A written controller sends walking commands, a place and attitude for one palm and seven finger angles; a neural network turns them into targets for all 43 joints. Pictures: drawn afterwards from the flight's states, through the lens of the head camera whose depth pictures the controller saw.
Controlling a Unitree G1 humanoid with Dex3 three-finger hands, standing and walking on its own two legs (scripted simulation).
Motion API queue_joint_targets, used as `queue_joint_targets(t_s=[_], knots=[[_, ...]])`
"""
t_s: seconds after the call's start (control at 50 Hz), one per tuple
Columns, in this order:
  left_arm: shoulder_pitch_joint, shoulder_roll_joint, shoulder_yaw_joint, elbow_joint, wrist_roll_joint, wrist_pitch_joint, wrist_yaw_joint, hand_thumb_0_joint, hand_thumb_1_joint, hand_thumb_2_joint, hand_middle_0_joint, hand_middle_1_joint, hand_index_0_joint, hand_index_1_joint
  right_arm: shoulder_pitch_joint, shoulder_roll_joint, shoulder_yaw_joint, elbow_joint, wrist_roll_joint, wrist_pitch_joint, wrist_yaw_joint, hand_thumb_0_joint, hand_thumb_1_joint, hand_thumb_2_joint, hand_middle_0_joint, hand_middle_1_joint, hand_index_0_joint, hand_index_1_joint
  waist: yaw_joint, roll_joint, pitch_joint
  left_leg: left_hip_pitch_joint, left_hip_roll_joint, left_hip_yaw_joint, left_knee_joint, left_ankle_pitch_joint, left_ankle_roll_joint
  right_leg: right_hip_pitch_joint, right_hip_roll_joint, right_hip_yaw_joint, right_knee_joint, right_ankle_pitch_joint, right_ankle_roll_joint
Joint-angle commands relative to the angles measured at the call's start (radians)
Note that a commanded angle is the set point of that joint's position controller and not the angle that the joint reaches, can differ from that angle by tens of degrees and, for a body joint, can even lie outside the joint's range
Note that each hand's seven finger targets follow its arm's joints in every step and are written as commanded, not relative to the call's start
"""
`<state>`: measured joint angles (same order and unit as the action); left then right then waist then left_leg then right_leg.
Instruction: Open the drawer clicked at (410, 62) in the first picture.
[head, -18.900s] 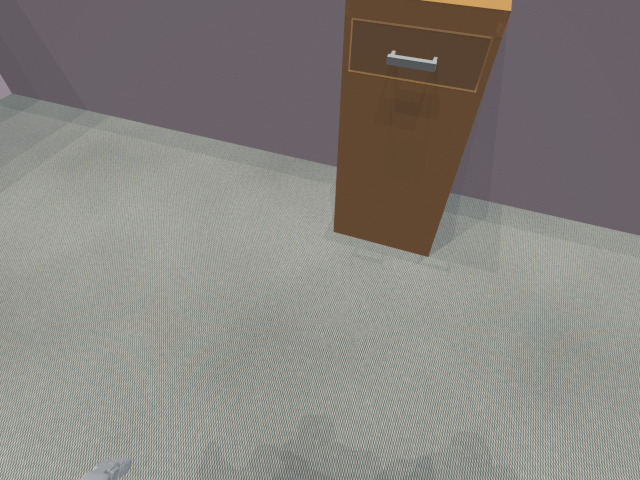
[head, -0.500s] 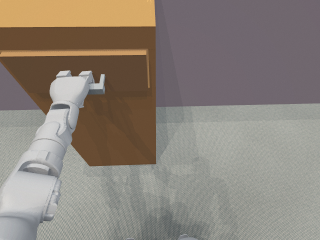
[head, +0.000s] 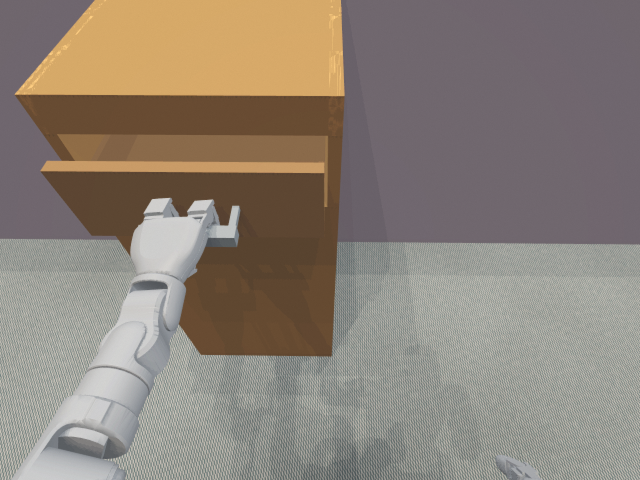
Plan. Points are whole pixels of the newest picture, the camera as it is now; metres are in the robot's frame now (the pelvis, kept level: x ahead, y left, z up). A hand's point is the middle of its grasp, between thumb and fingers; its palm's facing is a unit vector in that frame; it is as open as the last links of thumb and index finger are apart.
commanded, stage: pull the drawer open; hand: left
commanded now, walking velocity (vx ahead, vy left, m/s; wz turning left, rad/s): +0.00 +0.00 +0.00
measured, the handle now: (191, 224) +0.44 +0.19 +0.05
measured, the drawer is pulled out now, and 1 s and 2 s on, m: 0.07 0.10 0.16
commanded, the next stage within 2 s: none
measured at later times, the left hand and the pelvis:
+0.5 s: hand (179, 280) +0.37 +0.20 +0.02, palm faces -0.05 -0.02 -1.00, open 5.3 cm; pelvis -0.03 -0.02 +0.00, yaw +4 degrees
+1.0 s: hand (180, 280) +0.37 +0.20 +0.02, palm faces -0.03 -0.04 -1.00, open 5.2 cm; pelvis -0.05 -0.02 -0.01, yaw +2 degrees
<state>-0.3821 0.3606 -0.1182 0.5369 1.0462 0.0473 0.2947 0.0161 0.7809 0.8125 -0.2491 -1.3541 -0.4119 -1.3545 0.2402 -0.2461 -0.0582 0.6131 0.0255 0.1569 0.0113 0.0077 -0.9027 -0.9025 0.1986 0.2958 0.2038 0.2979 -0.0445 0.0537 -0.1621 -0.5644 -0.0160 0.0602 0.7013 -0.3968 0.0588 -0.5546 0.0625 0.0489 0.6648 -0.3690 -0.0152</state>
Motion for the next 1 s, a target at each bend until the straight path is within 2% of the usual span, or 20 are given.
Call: queue_joint_targets(t_s=[0.0, 0.04, 0.1, 0.12, 0.16, 0.18, 0.22, 0.3, 0.34, 0.4, 0.56, 0.6, 0.68, 0.72, 0.76, 0.8, 0.82, 0.88, 0.92, 0.98], knots=[[-0.031, 0.156, 0.083, -0.191, -0.02, 0.033, 0.006, 0.0, 0.9, 0.9, -0.4, -1.35, -0.4, -1.35, 0.002, -0.138, -0.038, -0.116, -0.008, -0.03, -0.01, 0.0, -0.9, -0.9, 0.2, 0.3, 0.2, 0.3, 0.058, -0.041, -0.305, 0.28, 0.029, -0.058, -0.011, 0.766, -0.033, 0.169, -0.004, -0.04, -0.011, 0.543, -0.021], [0.015, 0.107, 0.044, -0.216, -0.022, 0.039, 0.0, 0.0, 0.9, 0.9, -0.4, -1.35, -0.4, -1.35, -0.017, -0.13, -0.031, -0.124, -0.005, -0.034, -0.01, 0.0, -0.9, -0.9, 0.2, 0.3, 0.2, 0.3, 0.055, -0.058, -0.27, 0.273, 0.027, -0.06, -0.012, 0.754, -0.035, 0.159, -0.003, -0.047, -0.012, 0.536, -0.02], [0.089, 0.148, 0.084, -0.305, -0.017, 0.035, 0.004, 0.0, 0.9, 0.9, -0.4, -1.35, -0.4, -1.35, -0.047, -0.124, -0.027, -0.136, -0.009, -0.041, -0.008, 0.0, -0.9, -0.9, 0.2, 0.3, 0.2, 0.3, 0.08, -0.032, -0.309, 0.297, 0.025, -0.058, -0.007, 0.799, -0.037, 0.197, -0.008, -0.034, -0.001, 0.583, -0.021], [-0.088, 0.123, 0.027, -0.276, 0.002, 0.044, 0.008, 0.0, 0.9, 0.9, -0.4, -1.35, -0.4, -1.35, -0.044, -0.131, -0.024, -0.109, -0.011, -0.033, -0.012, 0.0, -0.9, -0.9, 0.2, 0.3, 0.2, 0.3, 0.029, -0.035, -0.25, 0.282, 0.023, -0.067, -0.001, 0.75, -0.039, 0.132, -0.006, -0.039, -0.007, 0.547, -0.019], [-0.362, 0.133, 0.008, -0.187, 0.032, 0.045, 0.017, 0.0, 0.9, 0.9, -0.4, -1.35, -0.4, -1.35, -0.011, -0.132, -0.03, -0.064, -0.014, -0.027, -0.024, 0.0, -0.9, -0.9, 0.2, 0.3, 0.2, 0.3, -0.025, -0.044, -0.187, 0.251, 0.022, -0.073, 0.005, 0.63, -0.041, 0.04, -0.005, -0.055, -0.013, 0.441, -0.022], [-0.365, 0.162, 0.033, -0.181, 0.037, 0.04, 0.02, 0.0, 0.9, 0.9, -0.4, -1.35, -0.4, -1.35, -0.009, -0.131, -0.033, -0.062, -0.017, -0.027, -0.031, 0.0, -0.9, -0.9, 0.2, 0.3, 0.2, 0.3, -0.014, -0.045, -0.194, 0.245, 0.018, -0.067, 0.004, 0.608, -0.038, 0.052, -0.002, -0.047, -0.018, 0.433, -0.027], [-0.349, 0.154, 0.025, -0.115, 0.043, 0.049, 0.02, 0.0, 0.9, 0.9, -0.4, -1.35, -0.4, -1.35, -0.01, -0.124, -0.03, -0.062, -0.019, -0.026, -0.038, 0.0, -0.9, -0.9, 0.2, 0.3, 0.2, 0.3, 0.005, -0.039, -0.253, 0.255, 0.003, -0.058, 0.006, 0.596, -0.035, 0.09, -0.006, -0.043, -0.01, 0.457, -0.029], [-0.451, 0.13, -0.006, -0.077, 0.02, 0.025, 0.0, 0.0, 0.9, 0.9, -0.4, -1.35, -0.4, -1.35, 0.002, -0.118, -0.036, -0.049, -0.021, -0.018, -0.049, 0.0, -0.9, -0.9, 0.2, 0.3, 0.2, 0.3, -0.007, -0.026, -0.333, 0.278, -0.003, -0.062, 0.021, 0.583, -0.034, 0.098, -0.011, -0.041, -0.002, 0.458, -0.028], [-0.46, 0.101, -0.025, -0.011, 0.003, 0.01, -0.012, 0.0, 0.9, 0.9, -0.4, -1.35, -0.4, -1.35, 0.0, -0.116, -0.032, -0.048, -0.021, -0.017, -0.054, 0.0, -0.9, -0.9, 0.2, 0.3, 0.2, 0.3, -0.016, -0.076, -0.287, 0.226, -0.012, -0.057, 0.014, 0.476, -0.024, 0.099, -0.012, -0.041, -0.015, 0.425, -0.026], [-0.483, 0.173, 0.031, 0.076, -0.004, -0.031, -0.026, 0.0, 0.9, 0.9, -0.4, -1.35, -0.4, -1.35, 0.004, -0.124, -0.023, -0.047, -0.018, -0.018, -0.069, 0.0, -0.9, -0.9, 0.2, 0.3, 0.2, 0.3, -0.012, -0.152, -0.233, 0.127, -0.025, -0.051, -0.002, 0.349, -0.011, 0.133, -0.024, -0.023, -0.031, 0.396, -0.02], [-0.565, 0.14, -0.005, 0.129, 0.004, -0.13, -0.005, 0.0, 0.9, 0.9, -0.4, -1.35, -0.4, -1.35, 0.048, -0.116, -0.033, -0.043, -0.013, -0.042, -0.066, 0.0, -0.9, -0.9, 0.2, 0.3, 0.2, 0.3, -0.023, -0.06, -0.213, 0.078, -0.028, -0.047, 0.001, 0.216, -0.008, 0.055, -0.027, -0.007, -0.043, 0.23, -0.026], [-0.554, 0.178, 0.025, 0.17, 0.006, -0.135, 0.006, 0.0, 0.9, 0.9, -0.4, -1.35, -0.4, -1.35, 0.063, -0.123, -0.033, -0.037, -0.011, -0.048, -0.065, 0.0, -0.9, -0.9, 0.2, 0.3, 0.2, 0.3, -0.022, -0.086, -0.217, 0.042, -0.029, -0.048, 0.002, 0.186, -0.005, 0.066, -0.028, 0.003, -0.048, 0.199, -0.024], [-0.593, 0.162, 0.015, 0.186, -0.005, -0.139, 0.024, 0.0, 0.9, 0.9, -0.4, -1.35, -0.4, -1.35, 0.082, -0.128, -0.041, -0.029, -0.009, -0.062, -0.061, 0.0, -0.9, -0.9, 0.2, 0.3, 0.2, 0.3, -0.034, -0.093, -0.229, 0.029, -0.027, -0.051, -0.002, 0.153, -0.004, 0.056, -0.027, 0.003, -0.054, 0.155, -0.023], [-0.604, 0.214, 0.053, 0.185, -0.004, -0.138, 0.035, 0.0, 0.9, 0.9, -0.4, -1.35, -0.4, -1.35, 0.093, -0.134, -0.042, -0.023, -0.007, -0.067, -0.063, 0.0, -0.9, -0.9, 0.2, 0.3, 0.2, 0.3, -0.027, -0.09, -0.255, 0.022, -0.026, -0.046, -0.002, 0.154, -0.001, 0.078, -0.03, 0.012, -0.054, 0.164, -0.021], [-0.616, 0.182, 0.024, 0.199, -0.007, -0.132, 0.038, 0.0, 0.9, 0.9, -0.4, -1.35, -0.4, -1.35, 0.099, -0.131, -0.042, -0.02, -0.006, -0.072, -0.062, 0.0, -0.9, -0.9, 0.2, 0.3, 0.2, 0.3, -0.036, -0.088, -0.243, 0.021, -0.028, -0.043, -0.004, 0.151, -0.002, 0.069, -0.029, 0.008, -0.059, 0.163, -0.019], [-0.614, 0.203, 0.038, 0.223, -0.004, -0.128, 0.043, 0.0, 0.9, 0.9, -0.4, -1.35, -0.4, -1.35, 0.101, -0.135, -0.042, -0.017, -0.004, -0.075, -0.062, 0.0, -0.9, -0.9, 0.2, 0.3, 0.2, 0.3, -0.037, -0.091, -0.231, 0.009, -0.029, -0.04, -0.004, 0.14, 0.0, 0.068, -0.03, 0.014, -0.066, 0.149, -0.017], [-0.615, 0.217, 0.05, 0.232, -0.005, -0.125, 0.045, 0.0, 0.9, 0.9, -0.4, -1.35, -0.4, -1.35, 0.104, -0.138, -0.04, -0.013, -0.002, -0.076, -0.063, 0.0, -0.9, -0.9, 0.2, 0.3, 0.2, 0.3, -0.037, -0.099, -0.219, 0.003, -0.027, -0.043, -0.009, 0.131, 0.0, 0.064, -0.03, 0.013, -0.068, 0.138, -0.018], [-0.502, 0.241, 0.093, 0.216, -0.011, -0.127, 0.039, 0.0, 0.9, 0.9, -0.4, -1.35, -0.4, -1.35, 0.089, -0.137, -0.04, -0.033, -0.003, -0.073, -0.061, 0.0, -0.9, -0.9, 0.2, 0.3, 0.2, 0.3, 0.011, -0.088, -0.265, 0.015, -0.03, -0.036, -0.02, 0.169, -0.002, 0.125, -0.027, 0.012, -0.061, 0.178, -0.025], [-0.446, 0.166, 0.038, 0.178, -0.015, -0.131, 0.034, 0.0, 0.9, 0.9, -0.4, -1.35, -0.4, -1.35, 0.073, -0.126, -0.039, -0.048, -0.001, -0.072, -0.058, 0.0, -0.9, -0.9, 0.2, 0.3, 0.2, 0.3, 0.013, -0.058, -0.255, 0.051, -0.026, -0.032, -0.028, 0.191, -0.004, 0.114, -0.022, 0.002, -0.057, 0.2, -0.028], [-0.287, 0.19, 0.086, 0.111, -0.023, -0.131, 0.029, 0.0, 0.9, 0.9, -0.4, -1.35, -0.4, -1.35, 0.046, -0.132, -0.04, -0.075, -0.001, -0.068, -0.05, 0.0, -0.9, -0.9, 0.2, 0.3, 0.2, 0.3, 0.057, -0.076, -0.279, 0.067, -0.021, -0.032, -0.041, 0.25, -0.006, 0.166, -0.016, -0.001, -0.05, 0.254, -0.035]])
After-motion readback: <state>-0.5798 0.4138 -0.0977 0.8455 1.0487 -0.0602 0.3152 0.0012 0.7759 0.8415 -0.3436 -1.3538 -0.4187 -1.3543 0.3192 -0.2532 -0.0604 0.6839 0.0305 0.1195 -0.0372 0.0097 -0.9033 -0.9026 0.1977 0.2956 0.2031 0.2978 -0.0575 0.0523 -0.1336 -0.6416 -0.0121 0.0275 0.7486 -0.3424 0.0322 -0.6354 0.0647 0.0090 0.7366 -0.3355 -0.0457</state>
